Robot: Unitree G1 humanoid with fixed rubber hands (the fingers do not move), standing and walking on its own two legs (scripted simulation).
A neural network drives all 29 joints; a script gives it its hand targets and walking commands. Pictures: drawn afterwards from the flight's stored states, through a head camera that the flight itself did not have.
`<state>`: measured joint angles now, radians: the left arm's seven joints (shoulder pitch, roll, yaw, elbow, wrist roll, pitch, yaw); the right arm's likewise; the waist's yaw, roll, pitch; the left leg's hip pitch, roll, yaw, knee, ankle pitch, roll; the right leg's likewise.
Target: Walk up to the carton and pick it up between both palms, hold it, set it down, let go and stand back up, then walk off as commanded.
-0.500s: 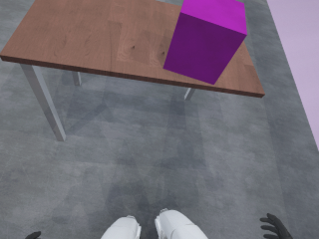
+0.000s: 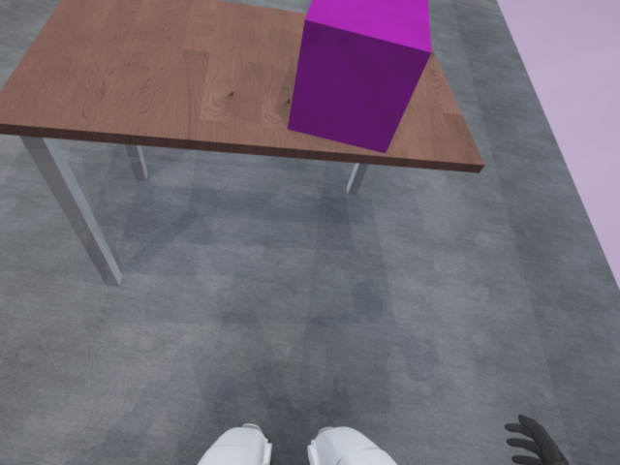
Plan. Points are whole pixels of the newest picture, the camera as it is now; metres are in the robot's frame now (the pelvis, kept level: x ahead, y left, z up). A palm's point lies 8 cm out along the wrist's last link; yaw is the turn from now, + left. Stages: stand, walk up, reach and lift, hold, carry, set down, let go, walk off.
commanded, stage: walk off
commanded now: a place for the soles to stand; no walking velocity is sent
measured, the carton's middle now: (355, 65) +0.80 -0.07 +0.05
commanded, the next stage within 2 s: stand in 1.90 s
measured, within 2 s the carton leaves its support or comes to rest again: neither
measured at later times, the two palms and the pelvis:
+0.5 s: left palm out of the picture +0.01 +0.19 -0.11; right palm out of the picture +0.02 -0.45 -0.09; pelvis -0.06 -0.11 +0.00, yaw -2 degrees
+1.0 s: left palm out of the picture +0.07 +0.21 -0.11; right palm out of the picture +0.02 -0.40 -0.06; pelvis -0.06 -0.09 +0.00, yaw -1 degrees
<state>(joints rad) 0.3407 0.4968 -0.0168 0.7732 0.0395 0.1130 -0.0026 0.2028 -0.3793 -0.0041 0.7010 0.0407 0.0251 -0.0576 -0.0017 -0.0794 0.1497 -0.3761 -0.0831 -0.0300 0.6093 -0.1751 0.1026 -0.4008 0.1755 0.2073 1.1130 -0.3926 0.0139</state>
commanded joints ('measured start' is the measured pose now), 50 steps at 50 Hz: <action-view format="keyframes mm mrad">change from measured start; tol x32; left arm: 1 77 126 141 28 3 -12 1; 50 -236 83 113 -34 -6 -100 25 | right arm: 1 -12 -258 -150 -31 -69 -24 -13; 50 41 -238 -113 44 -41 -78 3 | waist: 1 13 181 -126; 13 46 276 -155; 16 78 -176 -22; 50 -28 125 -229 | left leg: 1 105 265 -311 -342 -372 -89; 12 -13 279 -193 -300 -324 -5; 17 -238 -115 -98 672 -466 -103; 23 -220 -71 -150 773 -260 -128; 34 163 70 -88 -365 -88 -94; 40 307 232 -265 -53 782 -55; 50 221 207 -198 -100 516 -28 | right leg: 1 -77 -15 10 72 -11 -3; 13 202 -172 -103 -477 -77 -51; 17 -185 -432 483 -841 -263 -224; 28 375 -353 237 -594 101 -234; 50 196 -169 -64 -508 468 -61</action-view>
